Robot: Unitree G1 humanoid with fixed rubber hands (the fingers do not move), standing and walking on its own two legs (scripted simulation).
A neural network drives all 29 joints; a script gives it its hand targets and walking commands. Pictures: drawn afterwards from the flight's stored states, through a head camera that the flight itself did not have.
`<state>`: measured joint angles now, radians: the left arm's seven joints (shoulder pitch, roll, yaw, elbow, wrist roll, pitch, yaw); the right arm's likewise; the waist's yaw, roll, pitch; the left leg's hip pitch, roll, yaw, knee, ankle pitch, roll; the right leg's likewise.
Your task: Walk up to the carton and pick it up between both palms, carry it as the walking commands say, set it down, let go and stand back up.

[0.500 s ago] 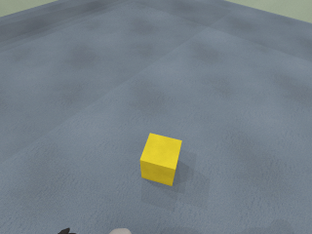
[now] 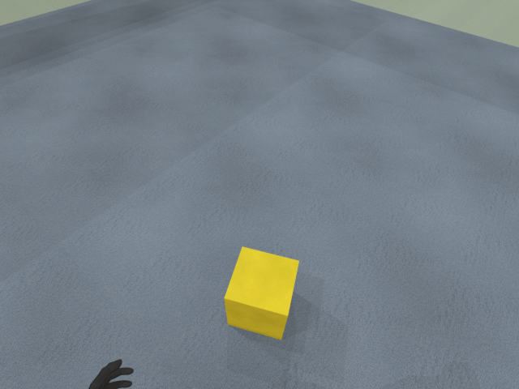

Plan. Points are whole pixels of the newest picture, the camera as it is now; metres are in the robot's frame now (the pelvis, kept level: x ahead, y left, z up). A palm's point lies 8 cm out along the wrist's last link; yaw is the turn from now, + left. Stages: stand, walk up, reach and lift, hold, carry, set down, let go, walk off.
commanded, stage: walk up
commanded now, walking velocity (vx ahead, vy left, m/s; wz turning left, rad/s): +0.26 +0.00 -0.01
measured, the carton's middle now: (262, 293) +0.53 -0.03 -0.64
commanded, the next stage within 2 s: none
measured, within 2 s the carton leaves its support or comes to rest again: neither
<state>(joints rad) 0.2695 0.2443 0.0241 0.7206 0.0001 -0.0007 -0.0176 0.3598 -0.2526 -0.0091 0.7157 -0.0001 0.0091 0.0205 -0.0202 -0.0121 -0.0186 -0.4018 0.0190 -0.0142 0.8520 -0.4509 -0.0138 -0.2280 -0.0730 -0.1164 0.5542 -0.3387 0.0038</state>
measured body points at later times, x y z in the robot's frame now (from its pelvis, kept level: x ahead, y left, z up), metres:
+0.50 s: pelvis +0.02 +0.03 +0.00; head +0.04 +0.03 +0.45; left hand +0.10 +0.29 -0.12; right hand +0.11 -0.22 -0.13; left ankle +0.03 +0.16 -0.70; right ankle -0.01 -0.09 -0.73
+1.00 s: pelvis -0.01 +0.06 +0.00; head +0.00 +0.08 +0.45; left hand +0.04 +0.31 -0.14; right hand +0.09 -0.19 -0.12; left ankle +0.05 +0.17 -0.73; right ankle -0.01 -0.07 -0.73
